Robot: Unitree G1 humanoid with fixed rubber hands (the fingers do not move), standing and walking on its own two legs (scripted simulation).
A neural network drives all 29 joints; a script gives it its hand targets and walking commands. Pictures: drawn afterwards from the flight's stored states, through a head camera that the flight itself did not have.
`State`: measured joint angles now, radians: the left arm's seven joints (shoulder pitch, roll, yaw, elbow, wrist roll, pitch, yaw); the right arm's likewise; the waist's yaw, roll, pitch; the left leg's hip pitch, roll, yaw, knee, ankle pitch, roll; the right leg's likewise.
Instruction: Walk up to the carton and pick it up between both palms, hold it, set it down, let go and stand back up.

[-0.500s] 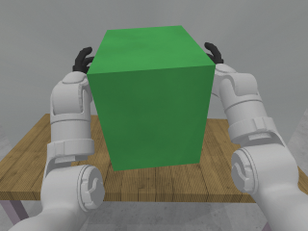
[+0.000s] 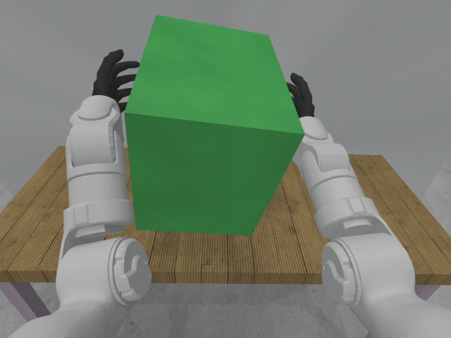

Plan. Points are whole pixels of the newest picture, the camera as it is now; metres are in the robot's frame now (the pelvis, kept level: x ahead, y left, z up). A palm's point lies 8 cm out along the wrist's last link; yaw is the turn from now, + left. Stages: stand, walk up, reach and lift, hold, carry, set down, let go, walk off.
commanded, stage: set down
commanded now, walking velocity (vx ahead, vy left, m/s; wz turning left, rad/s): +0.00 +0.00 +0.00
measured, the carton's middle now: (205, 128) +0.45 +0.04 +0.23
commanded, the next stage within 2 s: none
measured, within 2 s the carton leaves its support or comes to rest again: neither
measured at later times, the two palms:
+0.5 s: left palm (108, 117) +0.39 +0.19 +0.28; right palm (291, 133) +0.41 -0.12 +0.24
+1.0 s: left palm (121, 132) +0.41 +0.18 +0.24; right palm (290, 145) +0.42 -0.12 +0.21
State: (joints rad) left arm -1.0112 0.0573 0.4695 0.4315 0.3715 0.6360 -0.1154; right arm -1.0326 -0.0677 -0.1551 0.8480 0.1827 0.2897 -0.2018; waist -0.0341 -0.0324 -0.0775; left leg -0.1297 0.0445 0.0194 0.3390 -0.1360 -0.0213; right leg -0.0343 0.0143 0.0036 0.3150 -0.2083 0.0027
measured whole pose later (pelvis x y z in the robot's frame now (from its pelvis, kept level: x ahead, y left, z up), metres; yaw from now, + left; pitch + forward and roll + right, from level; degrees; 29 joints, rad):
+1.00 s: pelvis +0.01 +0.00 +0.00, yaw +0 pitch -4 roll +0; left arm -0.89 0.03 0.47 0.38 0.33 0.50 -0.10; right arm -0.95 -0.04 -0.14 0.87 0.09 0.12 -0.18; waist -0.03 -0.03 0.02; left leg -0.13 0.04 0.02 0.34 -0.14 -0.02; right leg -0.03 0.01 0.00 0.31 -0.22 0.00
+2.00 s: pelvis +0.02 -0.01 +0.00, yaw +0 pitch -1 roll +0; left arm -0.88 0.02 0.50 0.65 0.35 0.27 -0.07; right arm -0.93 0.02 -0.35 0.93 -0.12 0.05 -0.12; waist -0.03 -0.04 0.04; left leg -0.13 0.04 0.03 0.29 -0.14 -0.03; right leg -0.06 0.01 0.00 0.31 -0.23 0.00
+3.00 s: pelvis +0.03 +0.00 +0.00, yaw -3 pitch +1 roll +1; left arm -0.81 0.01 0.53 0.75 0.38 0.11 -0.07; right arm -0.86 0.07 -0.41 0.93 -0.24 -0.06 -0.10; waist -0.02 -0.04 0.05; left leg -0.14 0.04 0.07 0.28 -0.15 -0.03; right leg -0.09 0.00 0.00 0.31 -0.23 0.00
